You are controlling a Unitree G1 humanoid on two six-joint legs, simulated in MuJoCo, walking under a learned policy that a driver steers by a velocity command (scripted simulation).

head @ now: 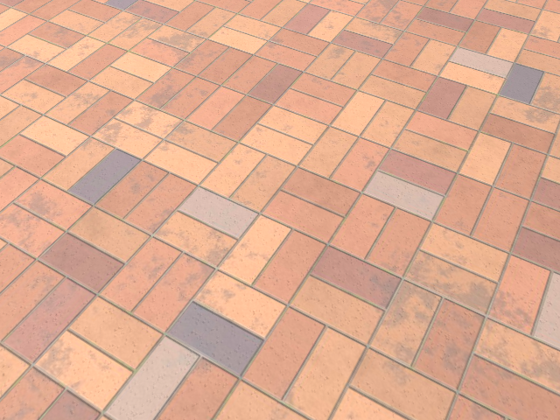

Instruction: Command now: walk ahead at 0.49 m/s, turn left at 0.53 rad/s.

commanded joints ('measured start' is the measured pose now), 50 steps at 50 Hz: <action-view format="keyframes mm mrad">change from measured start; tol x32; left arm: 1 -96 145 35 -69 -3 -20 7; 50 -38 187 24 -147 -21 28 6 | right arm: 1 -21 2 13 -74 -3 -12 21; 50 -25 -51 25 -109 -46 -68 -9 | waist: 1 -27 -100 34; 14 -169 90 -413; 50 -45 -91 -37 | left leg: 1 -8 32 -18 -164 169 -1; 11 482 -165 162 -444 53 164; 14 1089 237 -784 -709 -278 415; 22 472 80 -193 -810 353 304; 32 669 121 -23 -837 239 213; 38 721 86 98 -353 908 117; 40 60 -185 52 281 -321 9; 50 52 -23 -6 -116 -26 -69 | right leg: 1 -30 -266 88 -159 258 -157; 11 70 -260 -101 397 852 -45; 13 -608 -9 33 1053 -400 59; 14 -706 -20 227 1125 -389 42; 28 -510 -131 135 389 385 58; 35 -601 -66 127 271 171 -35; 38 -206 36 56 246 140 -108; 41 486 -335 915 66 -128 -341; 50 -154 -151 427 -55 334 -267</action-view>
